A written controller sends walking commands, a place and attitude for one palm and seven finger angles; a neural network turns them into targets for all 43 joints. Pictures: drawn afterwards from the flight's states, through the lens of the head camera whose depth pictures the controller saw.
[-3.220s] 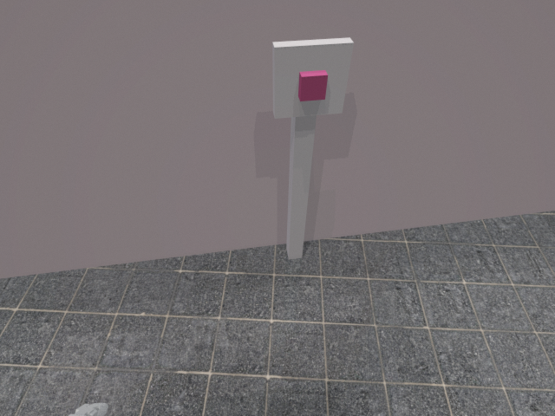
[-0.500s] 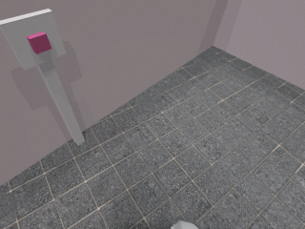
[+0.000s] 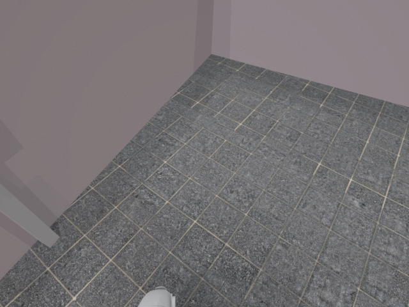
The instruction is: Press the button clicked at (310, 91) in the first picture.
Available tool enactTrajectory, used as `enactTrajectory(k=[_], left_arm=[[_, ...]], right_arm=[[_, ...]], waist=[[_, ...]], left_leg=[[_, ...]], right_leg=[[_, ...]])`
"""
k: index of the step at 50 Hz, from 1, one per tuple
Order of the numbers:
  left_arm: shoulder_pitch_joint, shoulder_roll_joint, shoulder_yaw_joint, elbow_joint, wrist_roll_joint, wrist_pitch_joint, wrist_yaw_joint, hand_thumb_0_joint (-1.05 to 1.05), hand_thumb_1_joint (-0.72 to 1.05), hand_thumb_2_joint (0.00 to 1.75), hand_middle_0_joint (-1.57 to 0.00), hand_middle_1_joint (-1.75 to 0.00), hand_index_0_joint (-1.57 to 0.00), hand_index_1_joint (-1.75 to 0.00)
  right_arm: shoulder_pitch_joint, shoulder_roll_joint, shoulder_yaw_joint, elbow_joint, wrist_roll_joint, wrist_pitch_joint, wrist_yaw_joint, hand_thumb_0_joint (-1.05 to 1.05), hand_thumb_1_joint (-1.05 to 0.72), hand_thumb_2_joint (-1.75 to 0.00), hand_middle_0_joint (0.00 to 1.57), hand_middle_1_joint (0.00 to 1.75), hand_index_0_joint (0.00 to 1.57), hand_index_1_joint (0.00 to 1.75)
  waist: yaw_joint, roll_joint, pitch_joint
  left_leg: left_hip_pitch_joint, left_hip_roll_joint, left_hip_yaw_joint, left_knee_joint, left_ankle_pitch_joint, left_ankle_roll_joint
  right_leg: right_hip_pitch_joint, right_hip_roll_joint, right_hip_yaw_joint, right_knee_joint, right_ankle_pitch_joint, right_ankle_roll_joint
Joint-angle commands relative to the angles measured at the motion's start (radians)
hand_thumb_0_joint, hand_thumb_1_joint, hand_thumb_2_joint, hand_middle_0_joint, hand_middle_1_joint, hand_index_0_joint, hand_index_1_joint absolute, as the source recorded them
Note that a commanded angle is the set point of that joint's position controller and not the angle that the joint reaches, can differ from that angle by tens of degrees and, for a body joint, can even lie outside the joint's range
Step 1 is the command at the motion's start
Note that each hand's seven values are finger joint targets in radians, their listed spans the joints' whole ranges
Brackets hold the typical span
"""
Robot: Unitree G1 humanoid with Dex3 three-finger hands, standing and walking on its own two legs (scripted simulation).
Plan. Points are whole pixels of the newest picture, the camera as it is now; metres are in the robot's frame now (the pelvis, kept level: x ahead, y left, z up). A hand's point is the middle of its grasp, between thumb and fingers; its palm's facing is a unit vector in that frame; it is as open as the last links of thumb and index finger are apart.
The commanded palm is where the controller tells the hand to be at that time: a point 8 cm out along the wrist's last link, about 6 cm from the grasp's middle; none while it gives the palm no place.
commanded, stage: walk to a spot facing it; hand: left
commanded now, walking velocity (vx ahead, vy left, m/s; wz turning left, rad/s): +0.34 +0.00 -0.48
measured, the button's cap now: out of the picture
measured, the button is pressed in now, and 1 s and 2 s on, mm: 0 0 0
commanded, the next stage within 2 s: turn to face it in 0.70 s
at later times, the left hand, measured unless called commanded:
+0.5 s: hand (143, 227) +0.33 +0.19 -0.16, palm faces -0.29 -0.94 -0.16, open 7.4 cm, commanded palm none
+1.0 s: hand (198, 177) +0.50 +0.05 -0.16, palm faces -0.43 -0.88 -0.22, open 7.3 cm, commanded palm none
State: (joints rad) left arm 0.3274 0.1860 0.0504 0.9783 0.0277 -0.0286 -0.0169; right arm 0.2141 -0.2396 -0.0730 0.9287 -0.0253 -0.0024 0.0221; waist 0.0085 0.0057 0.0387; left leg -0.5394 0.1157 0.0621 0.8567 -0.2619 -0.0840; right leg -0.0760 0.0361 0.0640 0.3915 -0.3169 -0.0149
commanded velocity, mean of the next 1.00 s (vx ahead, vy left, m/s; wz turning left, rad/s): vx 0.23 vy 0.00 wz -0.29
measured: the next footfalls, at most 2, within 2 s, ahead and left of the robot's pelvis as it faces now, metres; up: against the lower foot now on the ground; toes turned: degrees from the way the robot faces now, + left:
left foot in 0.10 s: +0.18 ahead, +0.14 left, +0.00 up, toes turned +3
right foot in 0.68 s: +0.35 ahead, -0.17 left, +0.00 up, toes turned -33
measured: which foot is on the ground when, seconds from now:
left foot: up 0.00-0.08, down 0.10-0.66, up 0.68-1.00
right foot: down 0.00-0.10, up 0.12-0.66, down 0.68-1.00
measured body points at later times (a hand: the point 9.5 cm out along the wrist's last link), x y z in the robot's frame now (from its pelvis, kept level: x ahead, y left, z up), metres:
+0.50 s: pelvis +0.18 +0.04 +0.00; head +0.21 +0.04 +0.45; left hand +0.34 +0.24 -0.15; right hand +0.06 -0.18 -0.14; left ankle +0.14 +0.14 -0.74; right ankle +0.23 -0.13 -0.67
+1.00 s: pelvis +0.34 -0.08 +0.00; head +0.35 -0.09 +0.45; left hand +0.52 +0.10 -0.14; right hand +0.30 -0.32 -0.15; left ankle +0.48 +0.01 -0.69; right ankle +0.31 -0.14 -0.74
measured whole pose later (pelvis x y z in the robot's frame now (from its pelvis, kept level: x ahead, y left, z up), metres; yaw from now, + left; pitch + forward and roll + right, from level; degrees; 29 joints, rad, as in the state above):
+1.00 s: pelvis +0.34 -0.08 +0.00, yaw -28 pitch -1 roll -1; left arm 0.21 0.18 0.05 1.01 0.02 -0.04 0.01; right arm 0.19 -0.17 -0.04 0.98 -0.02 -0.02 -0.01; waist -0.03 0.03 0.03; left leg -0.56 0.14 0.06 0.93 -0.24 -0.07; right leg -0.20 0.06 -0.11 0.44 -0.23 -0.08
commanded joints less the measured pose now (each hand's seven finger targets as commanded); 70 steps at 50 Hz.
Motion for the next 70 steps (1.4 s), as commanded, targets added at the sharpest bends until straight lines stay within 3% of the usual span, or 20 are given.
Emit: enactTrajectory(k=[1, 4, 5, 6, 9, 12, 27, 30, 32, 33, 34, 36, 41, 45, 53, 56, 58, 60, 62, 70], left_arm=[[-0.004, 0.220, 0.060, -0.049, 0.002, -0.022, 0.020, 0.00, 0.90, 0.90, -0.20, -0.30, -0.20, -0.30], [-0.043, 0.170, 0.063, -0.050, -0.007, -0.019, 0.015, 0.00, 0.90, 0.90, -0.20, -0.30, -0.20, -0.30], [0.013, 0.094, 0.056, -0.065, -0.022, -0.010, 0.001, 0.00, 0.90, 0.90, -0.20, -0.30, -0.20, -0.30], [-0.001, 0.106, 0.054, -0.084, -0.014, -0.015, -0.003, 0.00, 0.90, 0.90, -0.20, -0.30, -0.20, -0.30], [-0.070, 0.106, 0.058, -0.057, 0.004, -0.002, -0.028, 0.00, 0.90, 0.90, -0.20, -0.30, -0.20, -0.30], [-0.004, 0.055, 0.055, -0.033, 0.007, 0.031, -0.031, 0.00, 0.90, 0.90, -0.20, -0.30, -0.20, -0.30], [-0.373, 0.008, 0.028, -0.145, 0.006, 0.029, -0.045, 0.00, 0.90, 0.90, -0.20, -0.30, -0.20, -0.30], [-0.293, 0.038, 0.033, -0.125, 0.005, 0.016, -0.040, 0.00, 0.90, 0.90, -0.20, -0.30, -0.20, -0.30], [-0.048, 0.102, 0.055, -0.055, 0.009, -0.006, -0.031, 0.00, 0.90, 0.90, -0.20, -0.30, -0.20, -0.30], [0.081, 0.219, 0.082, -0.022, 0.010, -0.018, -0.019, 0.00, 0.90, 0.90, -0.20, -0.30, -0.20, -0.30], [0.167, 0.324, 0.099, -0.012, -0.011, -0.022, -0.001, 0.00, 0.90, 0.90, -0.20, -0.30, -0.20, -0.30], [0.043, 0.296, 0.094, -0.052, -0.026, -0.006, 0.010, 0.00, 0.90, 0.90, -0.20, -0.30, -0.20, -0.30], [-0.134, 0.142, 0.043, -0.072, -0.006, -0.037, 0.026, 0.00, 0.90, 0.90, -0.20, -0.30, -0.20, -0.30], [-0.106, 0.083, 0.022, -0.036, -0.010, -0.045, 0.033, 0.00, 0.90, 0.90, -0.20, -0.30, -0.20, -0.30], [-0.024, 0.111, 0.022, 0.015, -0.008, -0.016, 0.048, 0.00, 0.90, 0.90, -0.20, -0.30, -0.20, -0.30], [-0.011, 0.121, 0.034, 0.008, -0.012, 0.002, 0.053, 0.00, 0.90, 0.90, -0.20, -0.30, -0.20, -0.30], [0.024, 0.061, 0.027, -0.040, -0.025, 0.010, 0.051, 0.00, 0.90, 0.90, -0.20, -0.30, -0.20, -0.30], [-0.080, 0.094, 0.037, -0.062, -0.011, 0.022, 0.053, 0.00, 0.90, 0.90, -0.20, -0.30, -0.20, -0.30], [-0.082, 0.082, 0.045, -0.059, -0.007, 0.027, 0.040, 0.00, 0.90, 0.90, -0.20, -0.30, -0.20, -0.30], [-0.070, 0.083, 0.058, -0.074, -0.004, 0.051, 0.037, 0.00, 0.90, 0.90, -0.20, -0.30, -0.20, -0.30]], right_arm=[[-0.104, -0.053, -0.008, -0.126, 0.007, -0.050, 0.001, 0.00, -0.90, -0.90, 0.20, 0.30, 0.20, 0.30], [0.200, -0.146, -0.030, -0.029, 0.001, -0.068, -0.031, 0.00, -0.90, -0.90, 0.20, 0.30, 0.20, 0.30], [0.325, -0.268, -0.054, 0.000, -0.017, -0.072, -0.042, 0.00, -0.90, -0.90, 0.20, 0.30, 0.20, 0.30], [0.330, -0.259, -0.035, -0.004, -0.010, -0.062, -0.042, 0.00, -0.90, -0.90, 0.20, 0.30, 0.20, 0.30], [0.107, -0.094, 0.003, -0.034, -0.002, -0.075, -0.047, 0.00, -0.90, -0.90, 0.20, 0.30, 0.20, 0.30], [0.100, -0.050, 0.009, -0.009, 0.003, -0.091, -0.054, 0.00, -0.90, -0.90, 0.20, 0.30, 0.20, 0.30], [0.303, -0.057, 0.001, 0.102, -0.010, -0.080, -0.048, 0.00, -0.90, -0.90, 0.20, 0.30, 0.20, 0.30], [0.283, -0.095, -0.012, 0.091, -0.009, -0.075, -0.046, 0.00, -0.90, -0.90, 0.20, 0.30, 0.20, 0.30], [0.239, -0.126, -0.018, 0.065, 0.003, -0.072, -0.040, 0.00, -0.90, -0.90, 0.20, 0.30, 0.20, 0.30], [0.256, -0.081, -0.007, 0.041, 0.020, -0.071, -0.023, 0.00, -0.90, -0.90, 0.20, 0.30, 0.20, 0.30], [0.229, -0.019, 0.005, -0.011, 0.026, -0.073, -0.029, 0.00, -0.90, -0.90, 0.20, 0.30, 0.20, 0.30], [0.112, -0.033, -0.006, -0.032, 0.021, -0.068, -0.040, 0.00, -0.90, -0.90, 0.20, 0.30, 0.20, 0.30], [0.216, 0.014, 0.008, 0.055, -0.006, -0.015, -0.041, 0.00, -0.90, -0.90, 0.20, 0.30, 0.20, 0.30], [0.203, 0.045, 0.021, 0.074, 0.000, -0.004, -0.036, 0.00, -0.90, -0.90, 0.20, 0.30, 0.20, 0.30], [-0.027, 0.032, 0.028, 0.024, 0.009, -0.007, -0.023, 0.00, -0.90, -0.90, 0.20, 0.30, 0.20, 0.30], [0.061, -0.014, 0.012, 0.034, 0.001, -0.001, -0.021, 0.00, -0.90, -0.90, 0.20, 0.30, 0.20, 0.30], [0.143, -0.141, -0.012, 0.027, -0.003, 0.000, -0.030, 0.00, -0.90, -0.90, 0.20, 0.30, 0.20, 0.30], [0.123, -0.137, -0.015, 0.023, 0.001, 0.003, -0.045, 0.00, -0.90, -0.90, 0.20, 0.30, 0.20, 0.30], [0.023, -0.108, -0.008, -0.015, 0.002, 0.001, -0.043, 0.00, -0.90, -0.90, 0.20, 0.30, 0.20, 0.30], [0.023, -0.129, -0.034, -0.041, 0.005, 0.005, -0.035, 0.00, -0.90, -0.90, 0.20, 0.30, 0.20, 0.30]], waist=[[0.016, -0.167, 0.049], [-0.121, 0.030, -0.086], [-0.145, 0.370, -0.196], [-0.130, 0.342, -0.172], [-0.046, 0.144, 0.052], [0.005, 0.138, 0.022], [-0.084, 0.124, 0.104], [-0.031, 0.125, 0.027], [0.093, 0.099, -0.134], [0.145, -0.076, -0.263], [0.150, -0.225, -0.347], [0.100, -0.096, -0.204], [-0.060, -0.053, -0.072], [-0.071, -0.110, -0.088], [0.016, -0.120, 0.003], [-0.026, -0.025, -0.041], [-0.038, 0.317, -0.116], [-0.059, 0.168, -0.113], [-0.022, 0.092, -0.067], [-0.027, 0.099, -0.110]], left_leg=[[0.080, -0.033, 0.007, -0.167, -0.023, 0.025], [0.575, -0.010, -0.032, -0.393, 0.003, 0.045], [0.744, 0.309, -0.419, -0.515, -0.156, 0.125], [0.664, 0.405, -0.590, -0.644, -0.329, 0.183], [0.342, 0.310, -0.330, -0.704, -0.324, 0.150], [0.329, 0.241, -0.087, -0.681, -0.068, 0.128], [0.572, 0.258, 0.210, -0.604, 0.369, 0.171], [0.616, 0.267, 0.272, -0.417, 0.739, 0.155], [0.505, 0.231, 0.312, -0.060, 0.819, 0.097], [0.185, 0.169, 0.298, 0.225, 0.376, 0.056], [-0.115, 0.004, 0.192, 0.572, -0.340, 0.002], [-0.177, 0.061, -0.010, 0.643, -0.193, 0.025], [0.021, 0.078, -0.015, 0.379, -0.043, 0.010], [0.043, 0.045, -0.011, 0.220, 0.031, 0.012], [0.123, -0.022, 0.022, -0.154, -0.012, 0.042], [0.313, -0.024, 0.004, -0.338, 0.234, 0.075], [0.514, 0.302, -0.412, -0.466, 0.826, 0.295], [0.444, 0.283, -0.442, -0.508, 0.518, 0.328], [0.321, 0.193, -0.335, -0.553, 0.280, 0.266], [0.333, 0.115, -0.351, -0.604, 0.064, 0.242]], right_leg=[[-0.086, -0.245, 0.237, -0.112, 0.151, -0.154], [-0.260, -0.101, 0.144, 0.270, 0.217, -0.080], [-0.472, 0.046, -0.019, 0.618, -0.169, -0.018], [-0.548, 0.028, -0.005, 0.806, -0.259, -0.021], [-0.569, -0.119, -0.024, 0.922, -0.015, -0.014], [-0.531, -0.128, -0.041, 0.887, 0.083, 0.013], [-0.595, -0.124, -0.188, 0.355, 0.147, 0.003], [-0.430, -0.044, -0.247, 0.266, 0.061, -0.046], [-0.032, 0.011, -0.280, 0.148, 0.136, -0.080], [0.322, -0.188, -0.033, 0.126, 0.163, -0.148], [0.459, -0.477, 0.487, 0.045, 0.422, -0.271], [0.220, -0.448, 0.407, -0.057, 0.318, -0.256], [-0.208, -0.276, 0.046, -0.101, 0.515, -0.171], [-0.185, -0.237, -0.050, -0.092, 0.610, -0.153], [-0.059, -0.324, -0.069, -0.036, 0.601, -0.128], [-0.095, -0.288, -0.147, 0.184, 0.514, -0.055], [-0.390, -0.091, -0.225, 0.606, -0.303, 0.067], [-0.480, -0.113, -0.081, 0.817, -0.293, 0.061], [-0.451, -0.134, -0.067, 0.796, -0.152, 0.067], [-0.443, -0.120, -0.075, 0.651, -0.057, 0.097]])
